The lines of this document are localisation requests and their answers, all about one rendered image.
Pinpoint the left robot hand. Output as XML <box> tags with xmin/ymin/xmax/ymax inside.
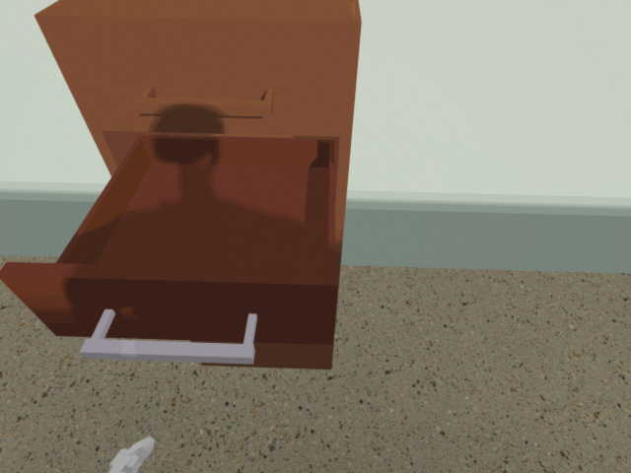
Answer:
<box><xmin>108</xmin><ymin>437</ymin><xmax>154</xmax><ymax>473</ymax></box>

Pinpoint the drawer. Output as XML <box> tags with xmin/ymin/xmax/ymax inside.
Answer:
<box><xmin>0</xmin><ymin>135</ymin><xmax>338</xmax><ymax>345</ymax></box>

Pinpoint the handle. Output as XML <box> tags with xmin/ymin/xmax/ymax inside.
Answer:
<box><xmin>131</xmin><ymin>98</ymin><xmax>273</xmax><ymax>117</ymax></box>
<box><xmin>80</xmin><ymin>309</ymin><xmax>257</xmax><ymax>365</ymax></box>

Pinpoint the cabinet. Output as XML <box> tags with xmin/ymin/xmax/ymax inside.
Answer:
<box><xmin>35</xmin><ymin>0</ymin><xmax>362</xmax><ymax>370</ymax></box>

